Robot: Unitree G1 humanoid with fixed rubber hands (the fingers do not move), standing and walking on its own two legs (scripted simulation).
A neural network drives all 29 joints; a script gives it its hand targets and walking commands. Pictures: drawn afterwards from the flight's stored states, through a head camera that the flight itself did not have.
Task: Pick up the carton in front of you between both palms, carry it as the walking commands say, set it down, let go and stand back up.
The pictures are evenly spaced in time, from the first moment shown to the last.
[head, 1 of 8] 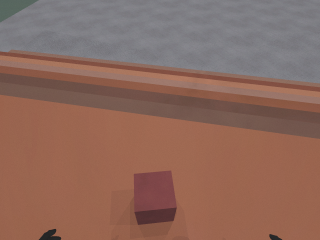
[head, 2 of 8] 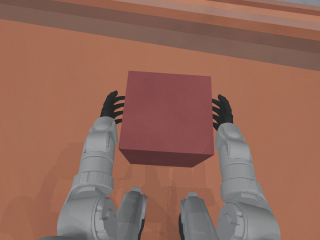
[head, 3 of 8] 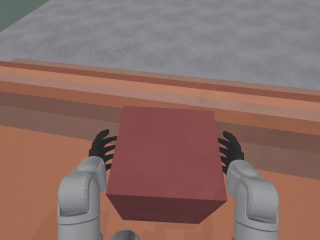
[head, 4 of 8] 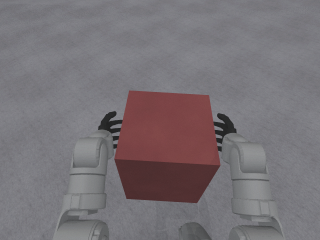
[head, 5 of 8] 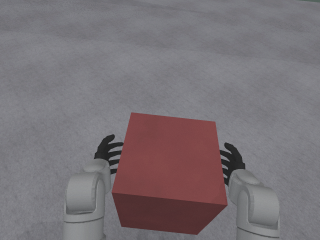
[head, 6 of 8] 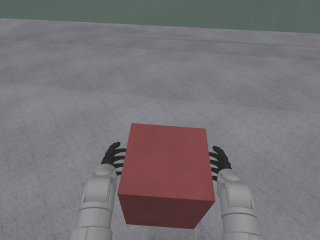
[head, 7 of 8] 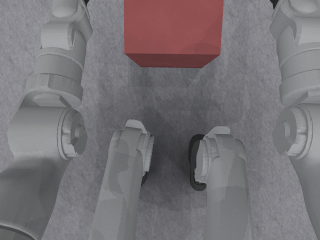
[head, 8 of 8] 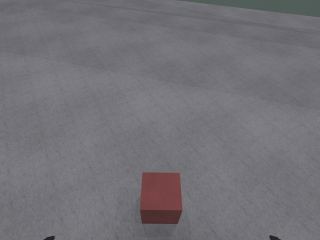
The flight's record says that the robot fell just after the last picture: no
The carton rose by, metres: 0.69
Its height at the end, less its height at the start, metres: -1.02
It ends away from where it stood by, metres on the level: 6.29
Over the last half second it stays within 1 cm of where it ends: yes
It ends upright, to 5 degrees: yes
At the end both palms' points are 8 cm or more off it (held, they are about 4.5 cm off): yes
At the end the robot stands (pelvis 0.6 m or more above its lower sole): yes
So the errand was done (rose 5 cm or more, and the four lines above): yes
